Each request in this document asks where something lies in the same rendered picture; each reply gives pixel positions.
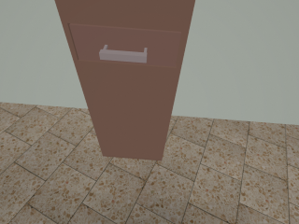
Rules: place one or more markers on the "cabinet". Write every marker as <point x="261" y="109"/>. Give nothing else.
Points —
<point x="130" y="104"/>

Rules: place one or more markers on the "drawer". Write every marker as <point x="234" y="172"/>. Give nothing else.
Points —
<point x="162" y="46"/>

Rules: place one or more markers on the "handle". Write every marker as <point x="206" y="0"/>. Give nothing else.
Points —
<point x="123" y="55"/>

